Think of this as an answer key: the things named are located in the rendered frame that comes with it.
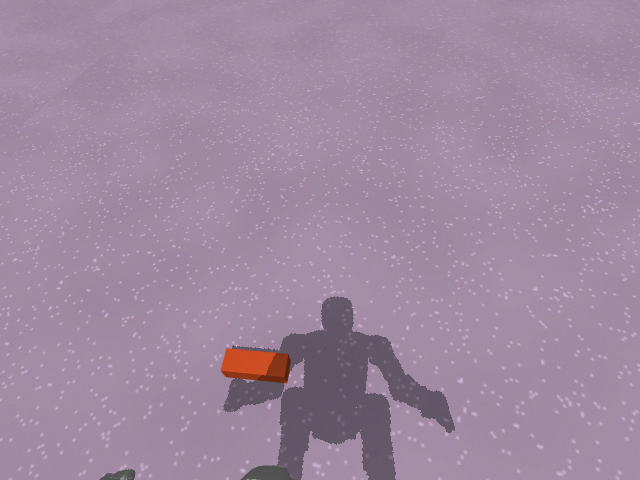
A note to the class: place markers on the carton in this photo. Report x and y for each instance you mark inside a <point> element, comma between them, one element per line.
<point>256,365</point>

